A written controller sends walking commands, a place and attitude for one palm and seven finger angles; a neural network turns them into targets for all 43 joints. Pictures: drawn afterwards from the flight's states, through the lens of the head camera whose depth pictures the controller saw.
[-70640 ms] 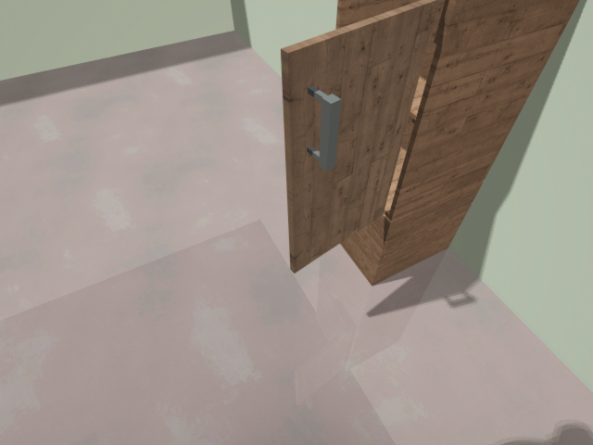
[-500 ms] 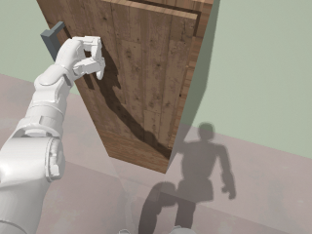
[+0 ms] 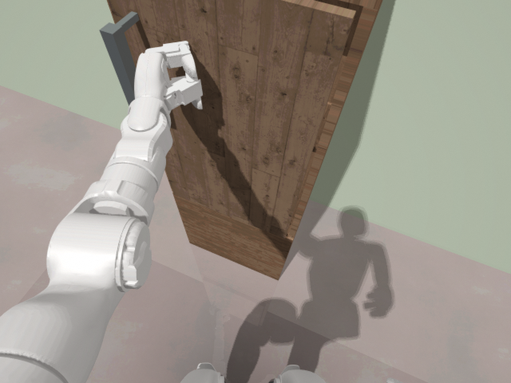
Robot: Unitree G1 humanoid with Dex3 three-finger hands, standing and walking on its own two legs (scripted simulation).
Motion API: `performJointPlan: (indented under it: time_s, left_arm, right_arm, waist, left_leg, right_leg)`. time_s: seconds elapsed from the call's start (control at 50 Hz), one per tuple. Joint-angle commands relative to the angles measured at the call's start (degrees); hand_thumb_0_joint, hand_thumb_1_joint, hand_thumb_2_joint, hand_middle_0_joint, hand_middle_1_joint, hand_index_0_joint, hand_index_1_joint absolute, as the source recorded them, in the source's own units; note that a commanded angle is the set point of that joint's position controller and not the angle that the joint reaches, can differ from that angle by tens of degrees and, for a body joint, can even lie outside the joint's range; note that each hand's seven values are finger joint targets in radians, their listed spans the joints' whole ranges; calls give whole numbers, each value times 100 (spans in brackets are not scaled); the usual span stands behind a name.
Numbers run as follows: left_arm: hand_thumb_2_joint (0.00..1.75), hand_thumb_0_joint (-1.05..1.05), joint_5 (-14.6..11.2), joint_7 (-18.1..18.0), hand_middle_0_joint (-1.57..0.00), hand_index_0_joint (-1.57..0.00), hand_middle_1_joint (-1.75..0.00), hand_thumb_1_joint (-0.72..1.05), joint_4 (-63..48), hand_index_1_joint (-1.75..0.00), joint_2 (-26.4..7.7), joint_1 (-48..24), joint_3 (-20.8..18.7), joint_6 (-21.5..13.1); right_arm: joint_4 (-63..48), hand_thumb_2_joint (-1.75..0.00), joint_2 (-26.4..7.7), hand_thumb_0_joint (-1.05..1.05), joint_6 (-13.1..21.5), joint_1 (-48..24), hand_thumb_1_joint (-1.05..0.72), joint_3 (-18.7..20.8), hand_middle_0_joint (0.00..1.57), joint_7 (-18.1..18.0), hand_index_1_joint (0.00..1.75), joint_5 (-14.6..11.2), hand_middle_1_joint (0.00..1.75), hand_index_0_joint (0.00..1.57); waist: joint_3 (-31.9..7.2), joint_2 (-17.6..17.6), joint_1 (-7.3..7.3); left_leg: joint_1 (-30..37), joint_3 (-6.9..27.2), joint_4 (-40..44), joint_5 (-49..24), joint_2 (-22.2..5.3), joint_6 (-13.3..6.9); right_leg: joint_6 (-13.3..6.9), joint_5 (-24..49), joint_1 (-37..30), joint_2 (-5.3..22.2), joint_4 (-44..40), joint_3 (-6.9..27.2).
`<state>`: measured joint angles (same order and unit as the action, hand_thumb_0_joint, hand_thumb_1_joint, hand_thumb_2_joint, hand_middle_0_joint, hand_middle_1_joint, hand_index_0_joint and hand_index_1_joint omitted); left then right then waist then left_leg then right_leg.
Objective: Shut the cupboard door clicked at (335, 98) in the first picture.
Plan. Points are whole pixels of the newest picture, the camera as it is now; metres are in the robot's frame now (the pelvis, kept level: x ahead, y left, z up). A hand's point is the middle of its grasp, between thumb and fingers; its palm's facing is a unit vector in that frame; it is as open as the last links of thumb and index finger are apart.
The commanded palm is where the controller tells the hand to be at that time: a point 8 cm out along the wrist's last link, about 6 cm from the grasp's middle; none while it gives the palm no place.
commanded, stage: pull the fist back off the door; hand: left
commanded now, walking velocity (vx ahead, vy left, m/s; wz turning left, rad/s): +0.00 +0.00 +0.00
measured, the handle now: (134, 64) +0.58 +0.17 +0.15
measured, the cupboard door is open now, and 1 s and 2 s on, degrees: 0 0 0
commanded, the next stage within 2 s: draw the hand back to the body in 0.66 s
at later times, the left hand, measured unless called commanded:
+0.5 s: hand (200, 113) +0.48 +0.07 +0.14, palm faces -0.09 -1.00 -0.01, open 3.2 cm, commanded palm +0.44 +0.12 +0.15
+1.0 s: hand (172, 128) +0.42 +0.09 +0.17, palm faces -0.09 -1.00 -0.03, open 3.1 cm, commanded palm +0.38 +0.15 +0.17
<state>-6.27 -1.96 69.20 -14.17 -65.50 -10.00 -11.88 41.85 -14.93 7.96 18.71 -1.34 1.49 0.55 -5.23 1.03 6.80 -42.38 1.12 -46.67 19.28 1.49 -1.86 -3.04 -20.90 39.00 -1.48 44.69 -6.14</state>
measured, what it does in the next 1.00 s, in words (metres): stands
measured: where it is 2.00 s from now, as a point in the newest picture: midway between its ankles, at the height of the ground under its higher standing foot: outside the picture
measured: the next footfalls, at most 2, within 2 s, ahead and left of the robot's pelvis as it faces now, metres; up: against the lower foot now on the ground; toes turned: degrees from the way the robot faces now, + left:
none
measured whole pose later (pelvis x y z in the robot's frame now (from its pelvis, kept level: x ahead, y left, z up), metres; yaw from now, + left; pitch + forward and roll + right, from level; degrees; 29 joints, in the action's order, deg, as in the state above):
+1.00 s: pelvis +0.02 +0.00 +0.03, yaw -4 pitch +3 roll +0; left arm -8.7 3.8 28.6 -9.5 -25.3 -6.2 -6.9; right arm 33.7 -13.7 2.4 14.2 -2.3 -0.2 -3.2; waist -5.3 2.3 0.9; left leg -20.1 -3.3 -34.9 18.3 1.1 -2.2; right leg -2.6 -19.3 19.4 -2.2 35.3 -1.0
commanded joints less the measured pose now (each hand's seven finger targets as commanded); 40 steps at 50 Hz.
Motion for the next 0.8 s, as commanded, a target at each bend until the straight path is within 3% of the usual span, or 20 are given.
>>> performJointPlan:
  time_s: [0.0,0.08,0.14,0.22,0.26,0.28,0.32,0.34,0.38,0.44,0.46,0.52,0.54,0.56,0.6,0.64,0.68,0.72,0.76,0.78]
  left_arm:
    - [90,0,562,-173,-130,-130,-150,90,-1373,-150,-762,-3798,362,-847]
    - [90,0,122,238,-130,-130,-150,90,-930,-150,-783,-3289,193,-665]
    - [90,0,-219,388,-130,-130,-150,90,-803,-150,-1082,-2719,-305,-546]
    - [90,0,-162,370,-130,-130,-150,90,-1212,-150,-1266,-2113,-537,-784]
    - [90,0,-42,343,-130,-130,-150,90,-1599,-150,-1410,-1501,-667,-980]
    - [90,0,-6,348,-130,-130,-150,90,-1706,-150,-1303,-1274,-575,-1013]
    - [90,0,30,372,-130,-130,-150,90,-1884,-150,-1022,-890,-364,-963]
    - [90,0,16,359,-130,-130,-150,90,-1938,-150,-1235,-584,-566,-896]
    - [90,0,-50,397,-130,-130,-150,90,-2486,-150,-1314,-352,-621,-759]
    - [90,0,-188,426,-130,-130,-150,90,-3403,-150,-967,-447,-276,-641]
    - [90,0,-219,400,-130,-130,-150,90,-3604,-150,-1058,-373,-389,-624]
    - [90,0,-277,404,-130,-130,-150,90,-4666,-150,-771,-46,-113,-677]
    - [90,0,-292,430,-130,-130,-150,90,-4810,-150,-493,143,152,-643]
    - [90,0,-323,430,-130,-130,-150,90,-4676,-150,-518,486,66,-552]
    - [90,0,-316,465,-130,-130,-150,90,-4378,-150,-379,636,223,-299]
    - [90,0,-291,501,-130,-130,-150,90,-4262,-150,-136,593,480,-26]
    - [90,0,-310,451,-130,-130,-150,90,-3908,-150,-161,386,424,258]
    - [90,0,-347,420,-130,-130,-150,90,-3842,-150,-70,260,461,383]
    - [90,0,-371,368,-130,-130,-150,90,-3989,-150,-35,59,474,310]
    - [90,0,-380,341,-130,-130,-150,90,-4163,-150,-256,162,245,217]
  right_arm:
    - [-264,-90,-930,0,32,1014,-90,351,20,89,30,27,30,20]
    - [-451,-90,-968,0,-42,889,-90,319,20,5,30,-115,30,20]
    - [-593,-90,-985,0,-55,866,-90,299,20,-82,30,-164,30,20]
    - [-717,-90,-915,0,-38,852,-90,310,20,-75,30,-151,30,20]
    - [-843,-90,-887,0,-76,828,-90,321,20,-53,30,-159,30,20]
    - [-876,-90,-857,0,-99,784,-90,328,20,-38,30,-159,30,20]
    - [-951,-90,-831,0,-138,754,-90,359,20,-9,30,-173,30,20]
    - [-977,-90,-859,0,-179,776,-90,393,20,-22,30,-191,30,20]
    - [-1068,-90,-863,0,-240,631,-90,411,20,-49,30,-242,30,20]
    - [-1179,-90,-804,0,-251,445,-90,402,20,-108,30,-296,30,20]
    - [-1153,-90,-800,0,-236,371,-90,415,20,-131,30,-297,30,20]
    - [-1246,-90,-728,0,-167,145,-90,410,20,-166,30,-302,30,20]
    - [-1263,-90,-696,0,-146,84,-90,400,20,-176,30,-316,30,20]
    - [-1197,-90,-705,0,-134,60,-90,408,20,-183,30,-320,30,20]
    - [-1128,-90,-719,0,-179,-9,-90,395,20,-197,30,-344,30,20]
    - [-1147,-90,-731,0,-224,-85,-90,373,20,-216,30,-383,30,20]
    - [-1117,-90,-727,0,-284,-210,-90,324,20,-243,30,-400,30,20]
    - [-1154,-90,-703,0,-322,-321,-90,297,20,-262,30,-408,30,20]
    - [-1183,-90,-666,0,-305,-394,-90,267,20,-278,30,-377,30,20]
    - [-1226,-90,-666,0,-288,-428,-90,261,20,-275,30,-364,30,20]
  waist:
    - [-2468,569,685]
    - [-2247,180,538]
    - [-2096,-354,329]
    - [-1897,-542,148]
    - [-2157,-287,-82]
    - [-2098,-214,-118]
    - [-1998,-313,-134]
    - [-1985,-397,-223]
    - [-2139,-286,-316]
    - [-2086,-91,-251]
    - [-2054,-205,-273]
    - [-2418,80,-354]
    - [-2290,177,-318]
    - [-2089,-30,-338]
    - [-1580,-285,-225]
    - [-1317,-381,-153]
    - [-964,-424,-114]
    - [-999,-471,-136]
    - [-1246,-290,-170]
    - [-1492,-255,-299]
  left_leg:
    - [2594,421,384,-938,-92,9]
    - [2363,326,639,-621,-72,1]
    - [1897,184,787,-501,-42,-37]
    - [1545,-10,875,-495,-18,-95]
    - [1706,-65,881,-800,-3,-94]
    - [1761,-106,884,-862,-3,-91]
    - [1830,-163,915,-884,-2,-104]
    - [1781,-204,926,-936,4,-117]
    - [1934,-264,983,-1078,13,-126]
    - [2314,-284,1045,-1266,3,-151]
    - [2443,-260,1058,-1303,-18,-155]
    - [3005,-236,1086,-1826,-37,-135]
    - [3132,-229,1079,-1967,-47,-140]
    - [3128,-198,1088,-1947,-73,-135]
    - [2954,-182,1165,-1702,-83,-137]
    - [2918,-161,1214,-1544,-55,-145]
    - [2806,-117,1282,-1237,-48,-129]
    - [2845,-65,1309,-1138,-42,-110]
    - [3027,-28,1287,-1301,-36,-93]
    - [3100,-27,1271,-1453,-36,-78]
  right_leg:
    - [175,894,109,-84,-674,521]
    - [168,895,-437,-127,-894,582]
    - [201,998,-1067,-120,-1029,652]
    - [244,1230,-1483,-86,-1074,745]
    - [206,1566,-1722,-72,-961,744]
    - [205,1669,-1723,-80,-955,731]
    - [227,1718,-1730,-90,-1008,710]
    - [242,1783,-1914,-74,-1045,749]
    - [255,2059,-2147,-55,-1093,797]
    - [285,2232,-2176,-69,-1191,776]
    - [292,2271,-2161,-87,-1223,760]
    - [243,2746,-2329,-94,-1141,695]
    - [241,2813,-2232,-97,-1147,658]
    - [259,2786,-2145,-107,-1182,631]
    - [295,2607,-1994,-88,-1300,619]
    - [321,2445,-1904,-49,-1377,611]
    - [311,2100,-1700,-9,-1488,604]
    - [267,1886,-1682,7,-1514,592]
    - [217,1952,-1739,14,-1421,572]
    - [191,2093,-1895,14,-1356,581]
